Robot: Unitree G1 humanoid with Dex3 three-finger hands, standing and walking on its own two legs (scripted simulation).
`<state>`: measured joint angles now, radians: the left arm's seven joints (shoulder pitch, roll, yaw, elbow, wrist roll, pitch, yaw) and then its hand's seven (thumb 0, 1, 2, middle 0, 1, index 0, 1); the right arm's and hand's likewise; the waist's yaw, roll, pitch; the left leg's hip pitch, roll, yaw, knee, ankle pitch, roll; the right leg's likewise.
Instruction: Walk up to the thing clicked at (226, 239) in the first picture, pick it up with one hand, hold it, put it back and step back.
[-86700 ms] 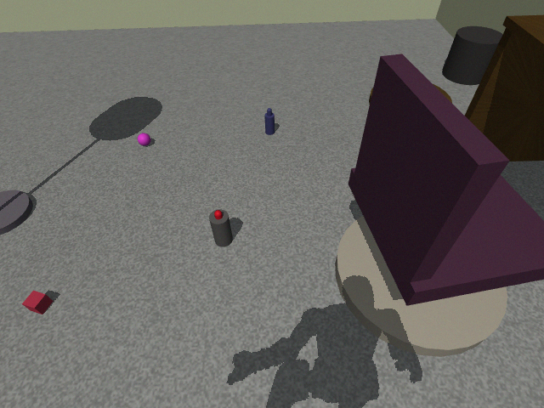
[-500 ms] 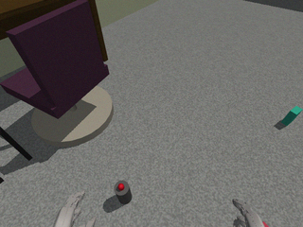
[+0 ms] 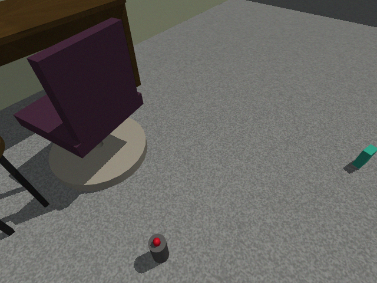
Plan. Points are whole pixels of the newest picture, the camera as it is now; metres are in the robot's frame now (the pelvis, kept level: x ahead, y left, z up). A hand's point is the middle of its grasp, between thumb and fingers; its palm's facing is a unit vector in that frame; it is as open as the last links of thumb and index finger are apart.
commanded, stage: stand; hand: left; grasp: from the side
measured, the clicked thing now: (158, 247) +0.43 +0.19 -0.67
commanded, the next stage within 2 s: step back in 1.58 s
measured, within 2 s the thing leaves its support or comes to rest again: neither
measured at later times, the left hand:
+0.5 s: hand out of the picture +0.04 +0.25 -0.15, palm faces -0.01 -0.93 -0.36, open 7.4 cm
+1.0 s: hand out of the picture +0.07 +0.24 -0.15, palm faces -0.02 -0.94 -0.35, open 7.4 cm
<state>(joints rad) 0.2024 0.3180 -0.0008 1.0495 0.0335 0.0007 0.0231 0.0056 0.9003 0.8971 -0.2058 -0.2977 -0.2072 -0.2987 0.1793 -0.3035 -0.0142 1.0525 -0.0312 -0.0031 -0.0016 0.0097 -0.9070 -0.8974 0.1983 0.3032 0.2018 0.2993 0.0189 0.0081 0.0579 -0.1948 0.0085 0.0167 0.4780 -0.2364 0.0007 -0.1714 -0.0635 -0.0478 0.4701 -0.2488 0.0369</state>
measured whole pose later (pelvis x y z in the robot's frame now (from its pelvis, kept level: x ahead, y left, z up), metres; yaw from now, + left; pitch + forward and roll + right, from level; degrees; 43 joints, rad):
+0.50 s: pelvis -0.01 +0.00 +0.01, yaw +0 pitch -3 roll +0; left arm 0.13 0.33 0.00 1.17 0.03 -0.01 0.01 0.00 0.90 0.90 -0.21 -0.30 -0.21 -0.30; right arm 0.13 -0.33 -0.01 1.14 -0.02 0.00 0.00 0.01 -0.91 -0.90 0.20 0.30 0.20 0.30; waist 0.01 0.01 0.05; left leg -0.14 0.01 0.01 0.35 -0.16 0.00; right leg -0.12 -0.06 -0.05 0.35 -0.18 0.04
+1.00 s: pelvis +0.01 -0.01 +0.01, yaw +0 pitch -2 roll +0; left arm 0.11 0.32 0.01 1.17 0.02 -0.01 0.01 0.00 0.90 0.90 -0.21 -0.30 -0.21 -0.30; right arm 0.11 -0.33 0.00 1.15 -0.02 -0.01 0.00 0.01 -0.91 -0.90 0.20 0.30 0.20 0.30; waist 0.01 0.02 0.06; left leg -0.11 0.01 0.02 0.32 -0.17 -0.01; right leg -0.10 -0.05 -0.05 0.33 -0.19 0.03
